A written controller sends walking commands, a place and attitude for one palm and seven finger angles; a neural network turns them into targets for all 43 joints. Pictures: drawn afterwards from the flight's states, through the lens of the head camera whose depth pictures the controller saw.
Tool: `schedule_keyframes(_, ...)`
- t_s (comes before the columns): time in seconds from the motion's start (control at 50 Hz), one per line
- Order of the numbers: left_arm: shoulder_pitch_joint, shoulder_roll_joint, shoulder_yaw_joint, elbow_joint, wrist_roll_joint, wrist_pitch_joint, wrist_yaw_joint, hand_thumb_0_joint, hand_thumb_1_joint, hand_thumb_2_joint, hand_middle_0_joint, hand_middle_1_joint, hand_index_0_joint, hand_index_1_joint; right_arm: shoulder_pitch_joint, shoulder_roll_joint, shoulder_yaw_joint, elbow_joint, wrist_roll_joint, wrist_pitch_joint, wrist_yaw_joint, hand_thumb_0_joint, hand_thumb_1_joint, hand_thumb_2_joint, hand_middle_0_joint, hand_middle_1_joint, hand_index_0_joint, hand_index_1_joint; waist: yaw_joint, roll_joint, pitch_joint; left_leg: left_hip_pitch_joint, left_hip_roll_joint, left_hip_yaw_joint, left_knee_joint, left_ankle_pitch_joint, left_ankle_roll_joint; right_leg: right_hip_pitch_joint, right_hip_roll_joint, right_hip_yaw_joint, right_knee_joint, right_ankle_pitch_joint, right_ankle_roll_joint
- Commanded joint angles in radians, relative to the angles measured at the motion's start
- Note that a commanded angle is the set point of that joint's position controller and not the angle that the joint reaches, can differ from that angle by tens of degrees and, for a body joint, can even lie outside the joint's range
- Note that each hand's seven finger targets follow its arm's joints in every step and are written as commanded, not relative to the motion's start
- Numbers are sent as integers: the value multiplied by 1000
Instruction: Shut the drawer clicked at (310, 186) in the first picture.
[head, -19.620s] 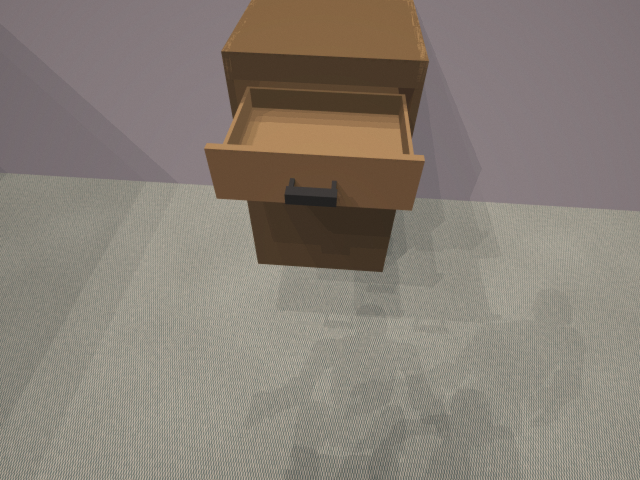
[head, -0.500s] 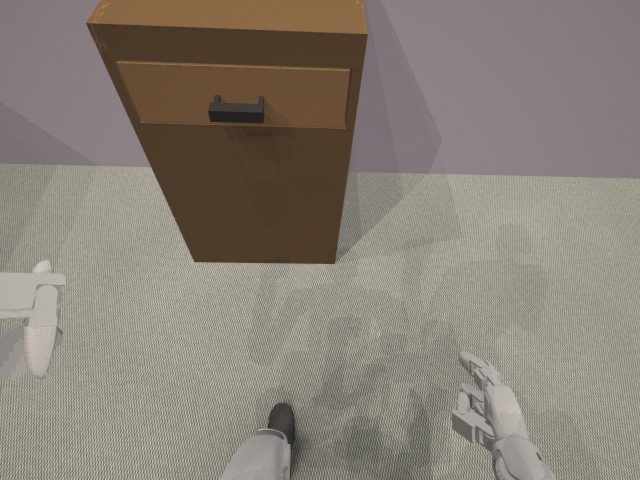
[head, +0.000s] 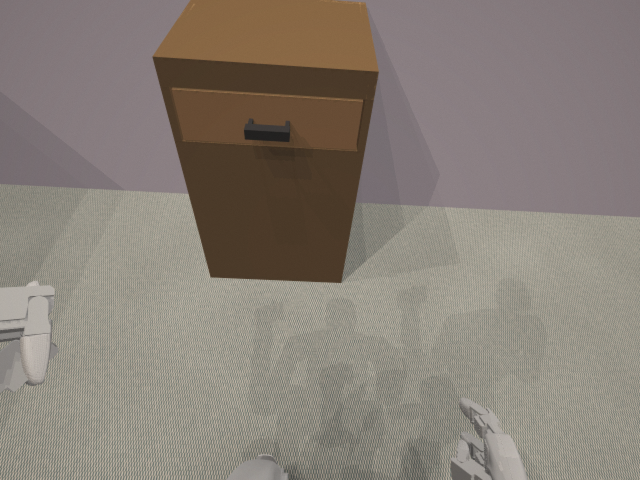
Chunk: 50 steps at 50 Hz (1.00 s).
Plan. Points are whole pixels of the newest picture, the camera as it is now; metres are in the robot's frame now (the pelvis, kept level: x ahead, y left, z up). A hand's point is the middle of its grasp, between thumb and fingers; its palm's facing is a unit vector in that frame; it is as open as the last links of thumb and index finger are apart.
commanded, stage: stop stepping back and stand still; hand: left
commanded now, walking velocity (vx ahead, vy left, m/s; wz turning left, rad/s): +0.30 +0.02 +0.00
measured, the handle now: (268, 127) +0.89 +0.16 -0.07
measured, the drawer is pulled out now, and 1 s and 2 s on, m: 0.00 0.00 0.00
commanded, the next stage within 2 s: let the arm hang, fingers relaxed in 0.38 s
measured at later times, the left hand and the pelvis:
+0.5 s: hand (27, 358) +0.18 +0.25 +0.17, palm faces +0.36 -0.74 -0.57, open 3.2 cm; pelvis +0.00 +0.01 -0.01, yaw +2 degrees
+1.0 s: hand out of the picture -0.01 +0.22 -0.17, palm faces +0.11 -0.97 -0.23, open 4.7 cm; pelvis +0.01 +0.02 +0.00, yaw +5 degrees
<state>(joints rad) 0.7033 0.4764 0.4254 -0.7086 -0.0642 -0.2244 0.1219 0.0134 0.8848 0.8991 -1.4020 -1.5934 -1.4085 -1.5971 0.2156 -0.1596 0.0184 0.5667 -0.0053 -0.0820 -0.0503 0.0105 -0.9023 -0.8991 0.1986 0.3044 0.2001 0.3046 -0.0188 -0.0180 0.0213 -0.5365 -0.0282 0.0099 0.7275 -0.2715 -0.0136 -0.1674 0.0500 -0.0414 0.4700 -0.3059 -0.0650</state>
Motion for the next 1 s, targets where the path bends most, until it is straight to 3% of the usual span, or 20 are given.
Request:
schedule_keyframes(0.0, -80, 53, 94, 9, -16, -9, 33, 0, 900, 900, -1400, -1600, -1400, -1600, -56, -145, -76, -93, 15, -14, -15, 0, -900, -900, 200, 300, 200, 300, -23, -143, -8, -17, 100, -72, 318, -97, 13, -204, -358, 291, -263, -296, -143)
schedule_keyframes(0.1, -237, 4, -28, 75, 30, -12, 50, 0, 900, 900, -1400, -1600, -1400, -1600, -77, -155, -53, -66, 5, -74, -62, 0, -900, -900, 200, 300, 200, 300, -8, 7, 36, 360, 66, 80, -269, -117, 61, -274, -185, 84, -42, -295, -40)
schedule_keyframes(0.14, -339, 24, -30, -104, 42, -45, 60, 0, 900, 900, -1400, -1600, -1400, -1600, -51, -186, -54, -92, 6, -101, -61, 0, -900, -900, 200, 300, 200, 300, -20, 334, 10, 508, 334, -416, -464, -204, 187, -459, -49, -24, 352, -213, 53)
schedule_keyframes(0.16, -376, 55, -22, -167, 54, -62, 57, 0, 900, 900, -1400, -1600, -1400, -1600, -55, -170, -48, -106, 1, -110, -55, 0, -900, -900, 200, 300, 200, 300, -23, 307, 28, 506, 415, -542, -509, -110, 241, -524, -47, 6, 519, -250, 59)
schedule_keyframes(0.2, -303, 125, 51, -247, 50, -66, 52, 0, 900, 900, -1400, -1600, -1400, -1600, -60, -140, -46, -77, -9, -137, -28, 0, -900, -900, 200, 300, 200, 300, -3, 214, -8, 400, 397, -516, -515, -53, 247, -471, -104, 81, 617, -191, 54)
schedule_keyframes(0.26, -93, 124, 89, -322, 36, -56, 55, 0, 900, 900, -1400, -1600, -1400, -1600, -68, -148, -61, -80, 7, -152, 9, 0, -900, -900, 200, 300, 200, 300, 26, 245, -85, 331, 308, -219, -451, 63, 176, -292, -114, 44, 438, -53, 63)
schedule_keyframes(0.32, 52, 86, 115, -183, 26, -52, 59, 0, 900, 900, -1400, -1600, -1400, -1600, -79, -144, -58, -98, 3, -120, 15, 0, -900, -900, 200, 300, 200, 300, 23, 299, -57, 102, 283, -107, -473, -178, 131, -60, -75, -33, 283, -50, 62)
schedule_keyframes(0.38, 25, 53, 107, -23, 21, -29, 63, 0, 900, 900, -1400, -1600, -1400, -1600, -77, -141, -61, -111, 8, -64, -5, 0, -900, -900, 200, 300, 200, 300, 17, 132, -40, -45, 209, -22, -311, -351, 75, 133, -40, -59, 82, -110, 44)
schedule_keyframes(0.4, -8, 59, 109, 15, 24, -25, 63, 0, 900, 900, -1400, -1600, -1400, -1600, -73, -141, -68, -109, 10, -49, -11, 0, -900, -900, 200, 300, 200, 300, 13, -16, -13, -65, 134, 27, -125, -330, 52, 92, -102, 87, -59, -188, 4)
schedule_keyframes(0.42, -40, 79, 110, 52, 21, -11, 60, 0, 900, 900, -1400, -1600, -1400, -1600, -80, -137, -72, -113, 12, -38, -15, 0, -900, -900, 200, 300, 200, 300, 7, -260, 15, -107, 51, 46, 126, -283, 27, 5, -283, 422, -239, -329, -74)
schedule_keyframes(0.44, -89, 88, 106, 57, 9, -13, 57, 0, 900, 900, -1400, -1600, -1400, -1600, -79, -149, -76, -103, 13, -39, -16, 0, -900, -900, 200, 300, 200, 300, 2, -286, 31, -91, 51, 19, 270, -225, 23, -35, -394, 510, -292, -189, -113)
schedule_keyframes(0.46, -211, -73, -287, 732, 115, 159, -83, 0, 900, 900, -1400, -1600, -1400, -1600, -157, -178, -90, 40, 2, -79, 73, 0, -900, -900, 200, 300, 200, 300, -1, -183, -51, -171, 186, -30, 292, -330, 32, 16, -540, 267, -67, 404, -110)
schedule_keyframes(0.48, -230, -118, -274, 740, 121, 204, -100, 0, 900, 900, -1360, -1557, -1360, -1557, -14, -122, -87, 63, 15, -17, 72, 0, -900, -900, 200, 300, 200, 300, -41, -186, -95, 53, 133, -21, 238, -335, 11, -181, -416, 263, -30, 281, -118)
schedule_keyframes(0.5, -254, -132, -272, 742, 115, 215, -104, 0, 900, 900, -1320, -1513, -1320, -1513, 48, -132, -77, 88, 8, 27, 74, 0, -900, -900, 200, 300, 200, 300, -46, -203, -70, 112, 99, 26, 208, -254, 10, -220, -315, 122, -10, 205, -88)
schedule_keyframes(0.56, -339, -151, -322, 902, 97, 227, -107, 0, 900, 900, -1200, -1383, -1200, -1383, 54, -119, -60, 92, -15, 69, 80, 0, -900, -900, 200, 300, 200, 300, -35, -234, -56, 232, 45, 69, -80, -25, 23, -201, -244, 10, 109, 302, -20)
schedule_keyframes(0.62, -325, -165, -341, 1084, 97, 233, -116, 0, 900, 900, -1080, -1253, -1080, -1253, -2, -189, -68, 102, -39, 70, 60, 0, -900, -900, 200, 300, 200, 300, 17, -119, -42, 229, 159, -78, -154, 197, 88, -177, -169, 10, 93, 209, 56)
schedule_keyframes(0.66, -377, -124, -343, 1192, 99, 238, -116, 0, 900, 900, -1000, -1167, -1000, -1167, -26, -162, -59, 137, -37, 81, 53, 0, -900, -900, 200, 300, 200, 300, 18, -89, -4, 173, 117, -39, -169, 74, 61, -147, -189, 48, 9, 76, 44)
schedule_keyframes(0.74, -367, -162, -359, 1408, 80, 229, -109, 0, 900, 900, -840, -993, -840, -993, -1, -131, -47, 235, -30, 81, 42, 0, -900, -900, 200, 300, 200, 300, 26, 247, 11, 180, 133, -45, -287, 44, 55, -84, -147, 31, -14, 40, 30)
schedule_keyframes(0.84, -378, -166, -373, 1550, 75, 216, -106, 0, 900, 900, -640, -777, -640, -777, 66, -114, -50, 306, -18, 79, 30, 0, -900, -900, 200, 300, 200, 300, 19, 154, -99, 292, 140, -14, -278, 154, 43, 13, -168, 12, -61, 194, 25)
schedule_keyframes(0.98, -388, -185, -392, 1689, 74, 220, -100, 0, 900, 900, -360, -473, -360, -473, 101, -104, -51, 404, -10, 87, 24, 0, -900, -900, 200, 300, 200, 300, 13, 29, 6, 338, 151, -10, -350, 128, 45, -48, -166, -3, -120, 119, 33)
